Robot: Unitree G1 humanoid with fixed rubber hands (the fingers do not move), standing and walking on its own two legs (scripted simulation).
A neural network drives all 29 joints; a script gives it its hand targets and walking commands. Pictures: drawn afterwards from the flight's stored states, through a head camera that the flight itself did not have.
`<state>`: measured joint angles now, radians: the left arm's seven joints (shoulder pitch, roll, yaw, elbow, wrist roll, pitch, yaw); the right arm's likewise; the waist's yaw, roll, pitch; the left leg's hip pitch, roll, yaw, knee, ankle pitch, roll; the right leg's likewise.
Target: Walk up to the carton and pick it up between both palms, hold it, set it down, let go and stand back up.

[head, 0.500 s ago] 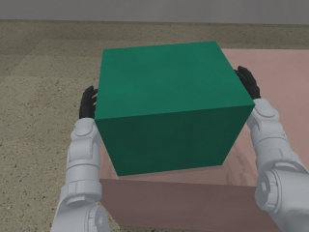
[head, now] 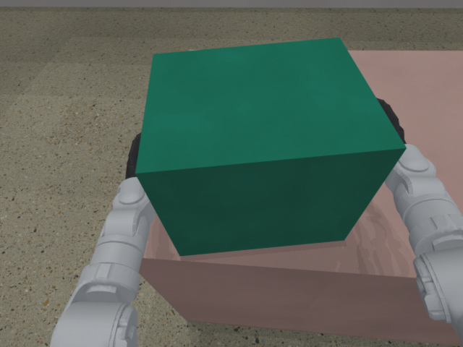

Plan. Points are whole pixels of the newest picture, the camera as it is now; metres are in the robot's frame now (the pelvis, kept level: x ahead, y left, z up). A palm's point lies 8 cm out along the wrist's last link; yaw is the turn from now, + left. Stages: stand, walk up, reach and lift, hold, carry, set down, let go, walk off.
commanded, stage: set down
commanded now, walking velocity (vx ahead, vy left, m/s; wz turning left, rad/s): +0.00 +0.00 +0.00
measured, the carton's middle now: (255, 153) +0.45 +0.04 +0.07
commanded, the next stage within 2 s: none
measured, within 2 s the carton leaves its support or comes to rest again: neither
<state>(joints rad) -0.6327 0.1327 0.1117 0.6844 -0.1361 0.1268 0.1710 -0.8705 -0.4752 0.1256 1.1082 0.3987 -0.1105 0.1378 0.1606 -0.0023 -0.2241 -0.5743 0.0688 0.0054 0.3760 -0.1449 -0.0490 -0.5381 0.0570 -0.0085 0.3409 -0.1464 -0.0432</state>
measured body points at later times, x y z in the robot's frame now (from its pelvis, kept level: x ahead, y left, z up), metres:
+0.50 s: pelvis -0.02 -0.01 +0.00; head +0.05 -0.02 +0.45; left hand +0.34 +0.26 +0.08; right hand +0.43 -0.24 +0.10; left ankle +0.00 +0.15 -0.74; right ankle -0.01 -0.09 -0.74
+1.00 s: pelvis -0.03 +0.00 +0.01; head +0.00 +0.01 +0.46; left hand +0.26 +0.24 +0.07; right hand +0.33 -0.26 +0.08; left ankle +0.00 +0.15 -0.74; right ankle -0.01 -0.09 -0.74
